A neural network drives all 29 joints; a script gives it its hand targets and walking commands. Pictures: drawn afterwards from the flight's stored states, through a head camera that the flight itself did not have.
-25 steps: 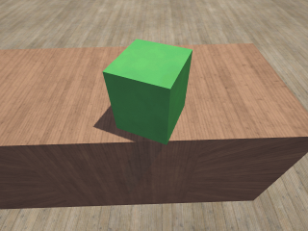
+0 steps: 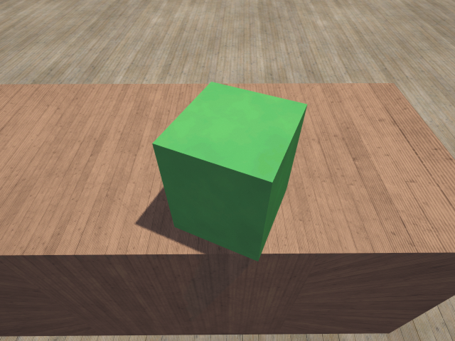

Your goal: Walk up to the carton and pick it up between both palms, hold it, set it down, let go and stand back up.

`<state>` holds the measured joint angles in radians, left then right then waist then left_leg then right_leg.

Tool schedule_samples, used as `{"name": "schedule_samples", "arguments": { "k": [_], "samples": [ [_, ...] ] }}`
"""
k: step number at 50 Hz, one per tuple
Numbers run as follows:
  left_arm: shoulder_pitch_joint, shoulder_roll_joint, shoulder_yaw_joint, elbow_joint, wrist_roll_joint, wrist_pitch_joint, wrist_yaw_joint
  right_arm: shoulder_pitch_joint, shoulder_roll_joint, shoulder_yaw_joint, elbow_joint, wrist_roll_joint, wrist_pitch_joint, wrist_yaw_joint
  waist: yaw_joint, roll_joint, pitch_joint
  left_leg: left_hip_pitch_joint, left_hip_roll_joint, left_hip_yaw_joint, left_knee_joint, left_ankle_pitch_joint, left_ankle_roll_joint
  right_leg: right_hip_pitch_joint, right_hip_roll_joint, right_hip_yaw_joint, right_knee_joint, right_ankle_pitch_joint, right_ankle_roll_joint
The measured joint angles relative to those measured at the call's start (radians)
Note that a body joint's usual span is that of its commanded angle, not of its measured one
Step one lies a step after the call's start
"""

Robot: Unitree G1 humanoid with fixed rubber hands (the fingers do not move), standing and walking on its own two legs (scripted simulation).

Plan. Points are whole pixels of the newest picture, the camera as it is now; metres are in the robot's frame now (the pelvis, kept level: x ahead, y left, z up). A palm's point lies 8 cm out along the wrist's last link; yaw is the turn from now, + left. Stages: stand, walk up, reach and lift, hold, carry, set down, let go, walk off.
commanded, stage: walk up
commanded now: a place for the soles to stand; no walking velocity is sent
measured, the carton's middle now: (234, 171) +0.45 +0.02 +0.05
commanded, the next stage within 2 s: reach and lift in 1.38 s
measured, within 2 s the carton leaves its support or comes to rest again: neither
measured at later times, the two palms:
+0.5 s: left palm out of the picture +0.09 +0.29 -0.09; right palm out of the picture +0.10 -0.32 -0.09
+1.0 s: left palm out of the picture +0.10 +0.29 -0.10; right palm out of the picture +0.11 -0.32 -0.09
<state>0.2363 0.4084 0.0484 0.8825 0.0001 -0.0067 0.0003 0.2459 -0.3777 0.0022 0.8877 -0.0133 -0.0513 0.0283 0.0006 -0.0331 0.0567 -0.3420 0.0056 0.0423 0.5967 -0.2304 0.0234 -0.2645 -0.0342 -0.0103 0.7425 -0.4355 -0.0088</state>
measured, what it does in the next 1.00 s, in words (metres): steps on the spot: right foot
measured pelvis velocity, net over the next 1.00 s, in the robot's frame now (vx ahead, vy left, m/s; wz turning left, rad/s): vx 0.01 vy -0.02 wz -0.02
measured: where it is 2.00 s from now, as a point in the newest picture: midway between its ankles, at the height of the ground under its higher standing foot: outside the picture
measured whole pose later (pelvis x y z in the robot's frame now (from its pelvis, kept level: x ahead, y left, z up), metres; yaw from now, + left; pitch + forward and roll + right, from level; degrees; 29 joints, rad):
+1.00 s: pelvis +0.01 -0.02 +0.01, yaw -1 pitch +1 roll +0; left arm 0.13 0.38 0.05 0.99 0.00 -0.01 -0.01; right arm 0.15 -0.38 0.00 0.89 -0.01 -0.03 0.02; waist 0.00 -0.01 0.04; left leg -0.32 0.04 0.04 0.46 -0.16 -0.02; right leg -0.25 -0.02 -0.01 0.50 -0.27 0.01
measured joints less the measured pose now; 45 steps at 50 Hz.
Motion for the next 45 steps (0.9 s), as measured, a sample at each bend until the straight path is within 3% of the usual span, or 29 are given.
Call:
{"name": "schedule_samples", "arguments": {
  "k": [4, 9, 13, 21, 45],
  "samples": [
    [-0.02, -0.005, 0.0, 0.002, 0.0, 0.003, -0.005, -0.027, 0.0, 0.0, 0.0, 0.0, 0.0, -0.007, 0.001, 0.003, 0.001, 0.025, 0.02, -0.012, -0.035, 0.017, 0.007, -0.002, 0.014, 0.002, 0.043, -0.029, -0.019],
    [-0.022, -0.004, 0.0, 0.037, 0.0, 0.004, -0.011, -0.076, 0.0, 0.0, 0.0, 0.0, 0.001, -0.007, 0.002, 0.001, 0.003, 0.005, 0.03, -0.006, -0.063, 0.036, -0.002, 0.001, 0.01, 0.003, -0.099, -0.029, -0.021],
    [-0.02, -0.011, 0.0, 0.078, 0.0, -0.001, -0.003, -0.091, 0.0, 0.0, 0.0, 0.0, 0.011, -0.007, 0.001, 0.009, 0.002, -0.007, 0.035, -0.001, -0.059, 0.037, -0.021, 0.013, 0.012, 0.001, -0.225, 0.184, 0.019],
    [-0.054, -0.022, 0.0, 0.097, 0.0, -0.005, -0.011, -0.092, 0.0, 0.0, 0.0, 0.0, 0.015, -0.007, 0.001, 0.039, -0.004, 0.013, 0.037, 0.0, -0.105, 0.061, -0.033, 0.012, 0.015, 0.001, -0.226, 0.162, 0.023],
    [-0.111, -0.024, 0.0, 0.104, 0.0, -0.005, -0.017, -0.092, 0.0, 0.0, 0.0, 0.0, 0.015, -0.007, 0.001, 0.026, -0.01, 0.022, 0.037, 0.001, -0.132, 0.07, -0.04, 0.014, 0.015, 0.001, -0.24, 0.165, 0.018]
  ]
}}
